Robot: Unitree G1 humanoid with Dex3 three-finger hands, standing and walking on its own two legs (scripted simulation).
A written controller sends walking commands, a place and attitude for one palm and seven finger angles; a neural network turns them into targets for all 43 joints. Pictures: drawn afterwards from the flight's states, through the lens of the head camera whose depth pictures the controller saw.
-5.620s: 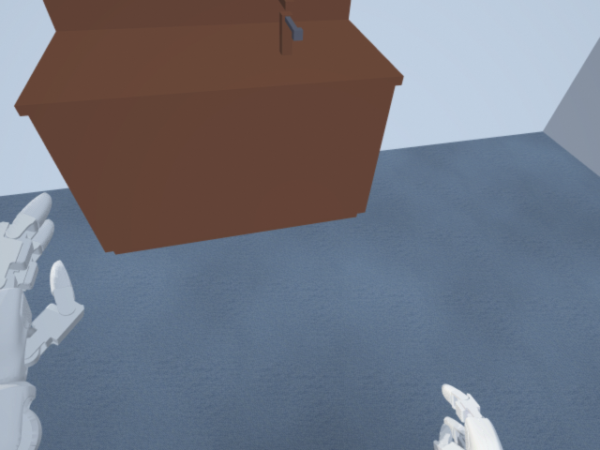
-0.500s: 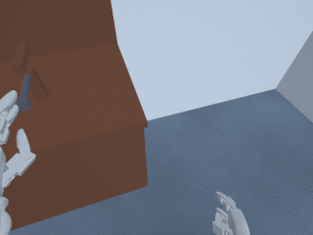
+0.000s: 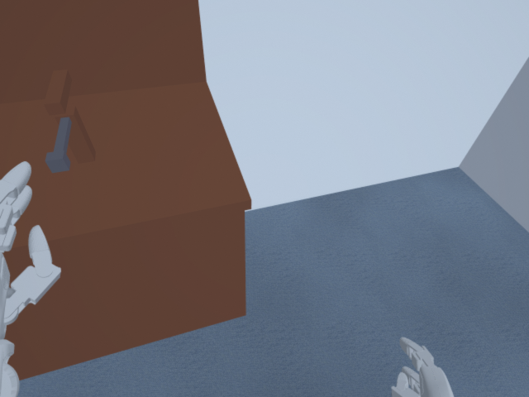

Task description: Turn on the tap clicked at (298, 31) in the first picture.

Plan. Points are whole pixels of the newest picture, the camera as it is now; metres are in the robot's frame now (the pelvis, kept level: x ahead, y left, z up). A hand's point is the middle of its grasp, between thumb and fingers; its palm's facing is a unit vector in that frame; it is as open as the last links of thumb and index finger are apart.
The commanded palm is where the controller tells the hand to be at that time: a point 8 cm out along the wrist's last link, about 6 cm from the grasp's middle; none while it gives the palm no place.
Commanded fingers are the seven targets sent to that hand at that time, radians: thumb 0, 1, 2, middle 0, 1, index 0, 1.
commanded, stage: come to a stop and stand still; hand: left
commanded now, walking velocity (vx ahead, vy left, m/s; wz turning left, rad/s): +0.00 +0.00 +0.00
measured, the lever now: (58, 161) +0.46 +0.41 +0.09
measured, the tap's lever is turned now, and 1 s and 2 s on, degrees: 0 0 0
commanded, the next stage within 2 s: look again from close up in 0.32 s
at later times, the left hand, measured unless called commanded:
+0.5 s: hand (17, 244) +0.22 +0.28 +0.20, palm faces +0.48 -0.75 -0.46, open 7.4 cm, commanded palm +0.13 +0.28 +0.18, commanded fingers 0.00 0.90 0.90 -0.20 -0.30 -0.20 -0.30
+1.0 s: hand (57, 213) +0.27 +0.28 +0.18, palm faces +0.40 -0.87 -0.31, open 7.4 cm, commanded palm +0.21 +0.31 +0.18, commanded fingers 0.00 0.90 0.90 -0.20 -0.30 -0.20 -0.30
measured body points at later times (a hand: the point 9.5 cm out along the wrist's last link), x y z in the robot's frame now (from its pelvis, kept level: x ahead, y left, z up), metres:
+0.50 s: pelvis -0.02 +0.00 +0.00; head -0.01 +0.00 +0.45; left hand +0.18 +0.32 +0.22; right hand +0.12 -0.23 -0.09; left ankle +0.00 +0.11 -0.73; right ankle +0.06 -0.09 -0.73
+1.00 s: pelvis +0.05 +0.03 +0.00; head +0.07 +0.06 +0.45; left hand +0.25 +0.32 +0.19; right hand +0.24 -0.18 -0.06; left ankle +0.00 +0.10 -0.73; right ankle +0.06 -0.09 -0.73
